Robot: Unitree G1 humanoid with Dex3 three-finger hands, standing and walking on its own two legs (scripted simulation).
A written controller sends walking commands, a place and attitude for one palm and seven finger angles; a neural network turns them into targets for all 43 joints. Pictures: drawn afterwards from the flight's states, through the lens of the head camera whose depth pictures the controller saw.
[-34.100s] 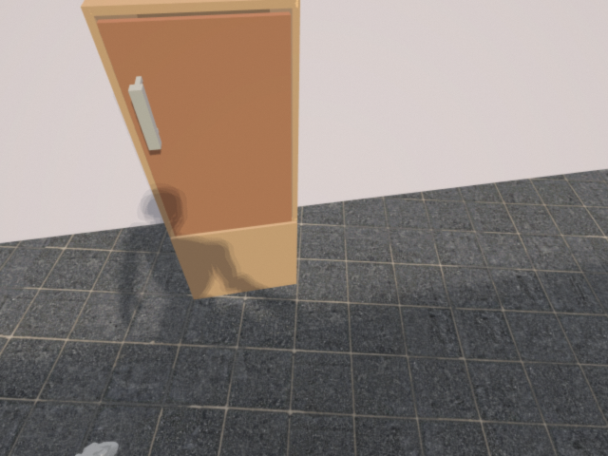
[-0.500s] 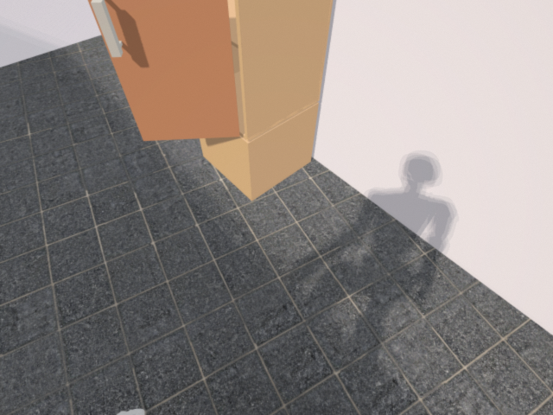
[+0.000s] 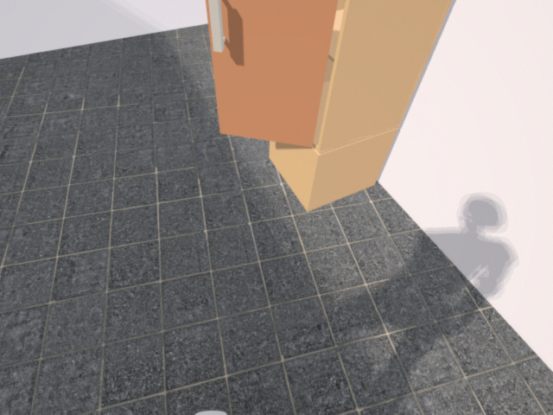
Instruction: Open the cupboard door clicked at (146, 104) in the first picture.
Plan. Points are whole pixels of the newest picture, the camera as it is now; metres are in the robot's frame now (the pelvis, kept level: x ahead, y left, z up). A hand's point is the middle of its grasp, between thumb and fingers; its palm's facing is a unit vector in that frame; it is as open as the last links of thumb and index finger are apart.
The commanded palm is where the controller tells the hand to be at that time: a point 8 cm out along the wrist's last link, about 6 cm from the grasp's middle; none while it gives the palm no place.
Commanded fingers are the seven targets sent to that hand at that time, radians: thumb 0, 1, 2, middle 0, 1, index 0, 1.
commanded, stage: take the last steps up to it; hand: left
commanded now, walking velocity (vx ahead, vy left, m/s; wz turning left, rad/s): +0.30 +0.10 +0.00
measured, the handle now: (218, 21) +1.03 +0.28 +0.05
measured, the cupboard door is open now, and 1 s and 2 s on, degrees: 53 53 53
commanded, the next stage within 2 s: come to a stop and stand still in 1.04 s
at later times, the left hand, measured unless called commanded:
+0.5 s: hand (189, 307) +0.31 +0.20 -0.17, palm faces -0.06 -0.98 -0.18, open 7.4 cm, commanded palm none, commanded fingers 0.00 0.90 0.90 -0.20 -0.30 -0.20 -0.30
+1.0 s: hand (170, 316) +0.30 +0.24 -0.19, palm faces +0.09 -0.99 -0.13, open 7.4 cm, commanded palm none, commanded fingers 0.00 0.90 0.90 -0.20 -0.30 -0.20 -0.30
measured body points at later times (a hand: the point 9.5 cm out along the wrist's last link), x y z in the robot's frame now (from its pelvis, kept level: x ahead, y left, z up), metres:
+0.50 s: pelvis +0.17 +0.03 -0.02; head +0.21 +0.02 +0.43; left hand +0.31 +0.25 -0.15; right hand +0.05 -0.17 -0.17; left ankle +0.02 +0.13 -0.74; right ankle +0.25 -0.06 -0.74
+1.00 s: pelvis +0.37 +0.08 -0.02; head +0.40 +0.10 +0.43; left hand +0.29 +0.29 -0.18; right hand +0.48 -0.17 -0.14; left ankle +0.45 +0.18 -0.74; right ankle +0.25 -0.05 -0.72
